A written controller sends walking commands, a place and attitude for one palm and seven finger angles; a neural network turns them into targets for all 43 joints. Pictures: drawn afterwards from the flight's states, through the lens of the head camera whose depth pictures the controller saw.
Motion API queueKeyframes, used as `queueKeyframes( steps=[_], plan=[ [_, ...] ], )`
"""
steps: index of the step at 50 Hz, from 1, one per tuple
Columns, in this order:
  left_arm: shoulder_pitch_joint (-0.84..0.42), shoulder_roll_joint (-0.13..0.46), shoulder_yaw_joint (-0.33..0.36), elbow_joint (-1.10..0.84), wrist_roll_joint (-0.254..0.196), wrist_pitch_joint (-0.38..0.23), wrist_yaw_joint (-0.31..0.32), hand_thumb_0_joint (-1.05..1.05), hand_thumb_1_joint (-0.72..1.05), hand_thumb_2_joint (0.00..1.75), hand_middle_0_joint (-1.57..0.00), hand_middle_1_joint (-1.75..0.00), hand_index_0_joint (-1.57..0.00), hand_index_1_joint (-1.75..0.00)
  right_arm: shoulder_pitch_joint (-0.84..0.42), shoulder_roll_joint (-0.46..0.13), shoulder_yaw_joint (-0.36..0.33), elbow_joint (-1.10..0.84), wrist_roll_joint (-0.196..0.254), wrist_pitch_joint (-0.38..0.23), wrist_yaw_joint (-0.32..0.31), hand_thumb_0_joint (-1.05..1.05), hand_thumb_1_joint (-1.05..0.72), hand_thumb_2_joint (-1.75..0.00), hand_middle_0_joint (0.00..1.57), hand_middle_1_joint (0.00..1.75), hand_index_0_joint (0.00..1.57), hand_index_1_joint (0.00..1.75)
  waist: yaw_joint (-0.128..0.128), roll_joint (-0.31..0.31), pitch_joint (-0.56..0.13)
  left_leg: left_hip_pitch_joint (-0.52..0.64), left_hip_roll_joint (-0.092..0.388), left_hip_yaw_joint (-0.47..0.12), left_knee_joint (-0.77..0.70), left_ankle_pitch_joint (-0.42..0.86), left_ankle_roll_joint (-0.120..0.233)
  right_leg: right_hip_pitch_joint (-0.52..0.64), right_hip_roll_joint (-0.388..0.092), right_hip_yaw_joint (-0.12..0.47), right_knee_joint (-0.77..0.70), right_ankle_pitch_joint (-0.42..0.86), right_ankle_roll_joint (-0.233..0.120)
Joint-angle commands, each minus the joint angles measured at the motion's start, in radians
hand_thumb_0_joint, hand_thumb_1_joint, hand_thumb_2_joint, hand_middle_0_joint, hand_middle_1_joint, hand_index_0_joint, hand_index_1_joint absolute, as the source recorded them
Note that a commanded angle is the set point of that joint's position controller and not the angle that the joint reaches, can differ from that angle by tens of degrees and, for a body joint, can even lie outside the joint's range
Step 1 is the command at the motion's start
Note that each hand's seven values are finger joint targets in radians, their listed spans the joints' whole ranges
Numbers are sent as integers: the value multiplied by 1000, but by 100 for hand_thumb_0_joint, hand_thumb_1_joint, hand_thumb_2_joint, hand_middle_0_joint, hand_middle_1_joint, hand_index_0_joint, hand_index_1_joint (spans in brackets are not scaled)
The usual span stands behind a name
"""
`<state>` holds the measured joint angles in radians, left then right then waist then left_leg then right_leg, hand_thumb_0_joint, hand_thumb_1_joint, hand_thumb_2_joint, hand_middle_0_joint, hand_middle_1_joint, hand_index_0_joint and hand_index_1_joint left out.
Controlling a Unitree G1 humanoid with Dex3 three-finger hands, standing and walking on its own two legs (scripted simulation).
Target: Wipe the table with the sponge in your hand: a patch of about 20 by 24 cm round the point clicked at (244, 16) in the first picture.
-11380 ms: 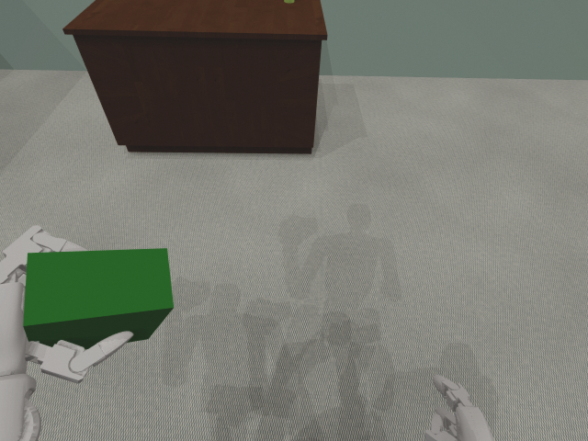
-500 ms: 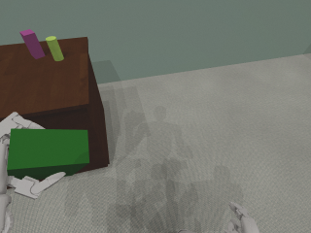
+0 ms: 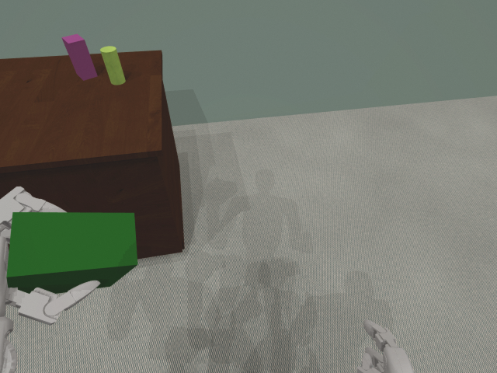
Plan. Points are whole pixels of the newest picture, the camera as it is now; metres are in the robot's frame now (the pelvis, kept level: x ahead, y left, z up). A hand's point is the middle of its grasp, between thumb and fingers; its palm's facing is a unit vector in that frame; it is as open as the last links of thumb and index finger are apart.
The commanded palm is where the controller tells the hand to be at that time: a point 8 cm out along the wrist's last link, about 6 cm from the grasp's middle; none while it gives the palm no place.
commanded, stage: come to a stop and stand still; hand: left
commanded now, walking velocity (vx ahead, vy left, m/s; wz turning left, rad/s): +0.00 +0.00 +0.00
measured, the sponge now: (88, 255) +0.22 +0.22 +0.14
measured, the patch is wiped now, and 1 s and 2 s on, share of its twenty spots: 0.00 0.00 0.00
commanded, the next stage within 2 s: look again from close up in 0.24 s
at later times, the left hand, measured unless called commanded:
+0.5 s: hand (31, 224) +0.24 +0.28 +0.18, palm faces +0.44 -0.79 -0.42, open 10.5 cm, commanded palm +0.16 +0.28 +0.18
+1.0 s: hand (52, 214) +0.27 +0.28 +0.16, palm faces +0.35 -0.88 -0.33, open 10.5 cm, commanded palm +0.21 +0.32 +0.18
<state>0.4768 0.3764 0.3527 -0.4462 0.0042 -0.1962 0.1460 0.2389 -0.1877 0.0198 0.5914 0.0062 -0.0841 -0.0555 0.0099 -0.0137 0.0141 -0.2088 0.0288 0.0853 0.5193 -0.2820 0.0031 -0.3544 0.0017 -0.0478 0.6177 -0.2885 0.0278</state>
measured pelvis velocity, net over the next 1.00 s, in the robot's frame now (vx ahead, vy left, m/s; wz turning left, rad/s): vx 0.03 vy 0.05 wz -0.06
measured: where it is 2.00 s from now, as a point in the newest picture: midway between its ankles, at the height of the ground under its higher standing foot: outside the picture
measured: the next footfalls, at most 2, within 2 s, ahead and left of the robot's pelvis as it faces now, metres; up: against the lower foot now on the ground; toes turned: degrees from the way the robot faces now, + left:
right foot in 0.04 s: +0.08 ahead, -0.10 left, +0.00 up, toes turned -3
right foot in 1.62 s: +0.16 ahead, +0.00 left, +0.00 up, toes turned -20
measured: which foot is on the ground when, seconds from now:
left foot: down 0.00-1.00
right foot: up 0.00-0.02, down 0.04-1.00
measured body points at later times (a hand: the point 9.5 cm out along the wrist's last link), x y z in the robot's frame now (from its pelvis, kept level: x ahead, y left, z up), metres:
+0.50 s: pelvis -0.01 +0.01 +0.00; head +0.02 +0.02 +0.45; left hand +0.21 +0.32 +0.20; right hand +0.13 -0.23 -0.08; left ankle +0.00 +0.12 -0.73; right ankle +0.04 -0.10 -0.73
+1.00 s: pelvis +0.03 +0.05 +0.00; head +0.05 +0.07 +0.45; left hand +0.24 +0.33 +0.17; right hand +0.22 -0.17 -0.06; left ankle +0.00 +0.12 -0.73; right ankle +0.04 -0.10 -0.73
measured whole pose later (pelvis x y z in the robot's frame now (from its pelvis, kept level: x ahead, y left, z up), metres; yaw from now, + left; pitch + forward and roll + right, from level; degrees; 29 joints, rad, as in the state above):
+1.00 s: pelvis +0.03 +0.05 +0.00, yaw -4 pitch -1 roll -1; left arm 0.38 0.34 0.34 -0.43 -0.02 -0.22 0.10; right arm 0.19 -0.18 0.04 0.54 -0.01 -0.14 -0.01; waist 0.04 -0.04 0.04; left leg -0.18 -0.01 0.12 0.56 -0.37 0.07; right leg -0.26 -0.02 0.02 0.53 -0.26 0.02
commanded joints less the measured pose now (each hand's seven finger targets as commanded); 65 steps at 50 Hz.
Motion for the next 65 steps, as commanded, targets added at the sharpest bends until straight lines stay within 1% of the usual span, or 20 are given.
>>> queueKeyframes(
  steps=[1,3,7,11,16,17,18,19,21,26,31,37,42,52,58,59,61,63,64,65],
  plan=[
    [-162,130,56,-235,-1,-66,17,0,10,130,-120,-160,-120,-160,-106,-140,-48,-126,6,-62,-10,0,-90,-90,20,30,20,30,-14,154,-20,-173,163,-100,-120,77,32,205,-47,26,-153,170,-7],
    [-196,133,57,-242,-11,-75,20,0,10,130,-120,-160,-120,-160,-94,-131,-45,-114,7,-69,-10,0,-90,-90,20,30,20,30,-15,85,-98,-154,105,-58,-83,2,1,238,-94,104,-139,257,-36],
    [-101,174,103,-276,-28,-62,27,0,10,130,-120,-160,-120,-160,-106,-104,-40,-120,0,-55,-10,0,-90,-90,20,30,20,30,-8,-19,-123,-27,33,-33,4,-82,-2,100,-184,248,-292,14,-80],
    [-32,178,135,-272,-30,-59,31,0,10,130,-120,-160,-120,-160,-119,-114,-42,-132,-5,-36,-17,0,-90,-90,20,30,20,30,-6,31,-106,-20,61,-69,-87,-46,6,96,-136,184,-275,-29,-63],
    [-10,147,121,-241,-33,-67,29,0,10,130,-120,-160,-120,-160,-120,-121,-41,-144,4,-35,-25,0,-90,-90,20,30,20,30,-2,102,-120,-86,131,-110,-161,54,21,200,-63,81,-160,175,-26],
    [-1049,967,714,-424,102,-159,6,0,10,130,-120,-160,-120,-160,53,-150,-86,-89,-67,-113,-21,0,-90,-90,20,30,20,30,55,-85,-7,-194,109,-18,43,86,34,103,-101,204,-273,185,-10],
    [-468,355,299,170,-11,-99,-50,0,10,130,-120,-160,-120,-160,-27,-51,-60,-53,-24,-113,-9,0,-90,-90,20,30,20,30,13,-119,-171,-78,-25,-49,72,10,10,129,-159,255,-260,201,-113],
    [-308,238,206,146,-26,-100,-68,0,10,130,-120,-160,-120,-160,-2,-118,-76,-141,1,-129,-3,0,-90,-90,20,30,20,30,53,-90,-119,-41,-32,-4,37,-19,-1,138,-168,334,-347,188,-70],
    [-184,110,76,7,-66,-129,-68,0,10,130,-120,-160,-120,-160,-41,-112,-66,-144,18,-145,29,0,-90,-90,20,30,20,30,35,44,-163,27,-28,-26,-96,-34,13,201,-157,252,-314,34,-78],
    [-122,180,96,-182,-44,-117,-37,0,10,130,-120,-160,-120,-160,-85,-138,-57,-164,16,-155,44,0,-90,-90,20,30,20,30,42,71,-57,-111,77,-106,-254,-65,40,222,-36,105,-182,-7,-33],
    [-225,257,203,-248,-43,-129,-18,0,10,130,-120,-160,-120,-160,-86,-127,-51,-180,6,-160,27,0,-90,-90,20,30,20,30,31,93,-71,-118,67,-104,-220,-12,38,251,-40,87,-155,123,-38],
    [-227,146,102,-253,-48,-129,-27,0,10,130,-120,-160,-120,-160,-88,-122,-45,-169,-2,-167,34,0,-90,-90,20,30,20,30,17,121,-132,10,39,-77,-145,196,6,261,-40,90,-181,299,-51],
    [-190,101,53,-201,-43,-98,-29,0,10,130,-120,-160,-120,-160,-90,-133,-47,-169,-11,-134,38,0,-90,-90,20,30,20,30,5,87,-115,0,43,-62,-128,75,20,213,-28,89,-158,200,-71],
    [-221,164,112,-268,-54,-96,-23,0,10,130,-120,-160,-120,-160,-117,-141,-46,-210,-5,-72,31,0,-90,-90,20,30,20,30,-4,101,-121,29,46,-30,-31,287,4,190,-38,90,-13,377,-102],
    [-150,164,127,-275,-57,-97,-21,0,10,130,-120,-160,-120,-160,-96,-144,-52,-212,-2,-64,48,0,-90,-90,20,30,20,30,5,129,-132,101,89,-13,35,518,-4,152,-4,3,4,216,-97],
    [-152,168,132,-274,-56,-99,-19,0,10,130,-120,-160,-120,-160,-99,-149,-57,-212,1,-61,51,0,-90,-90,20,30,20,30,10,79,-147,21,68,8,115,518,-15,246,-15,41,-15,321,-121],
    [-130,183,147,-231,-63,-100,-11,0,10,130,-120,-160,-120,-160,-102,-156,-70,-206,3,-55,52,0,-90,-90,20,30,20,30,18,-106,-157,-192,-24,39,371,352,-51,371,-163,295,-49,611,-229],
    [-139,197,176,-242,-57,-124,2,0,10,130,-120,-160,-120,-160,-115,-149,-69,-192,1,-46,64,0,-90,-90,20,30,20,30,26,-132,-116,-386,18,-154,406,-277,-10,386,-342,559,-111,595,-294],
    [-141,185,169,-258,-51,-126,2,0,10,130,-120,-160,-120,-160,-99,-145,-65,-179,0,-32,69,0,-90,-90,20,30,20,30,13,-88,-96,-330,72,-231,284,-345,17,289,-342,524,-94,435,-247],
    [-180,159,140,-295,-49,-121,-2,0,10,130,-120,-160,-120,-160,-75,-138,-61,-163,0,-22,70,0,-90,-90,20,30,20,30,-40,-36,-100,-124,57,-187,80,-216,24,109,-261,383,-29,261,-179]
  ],
)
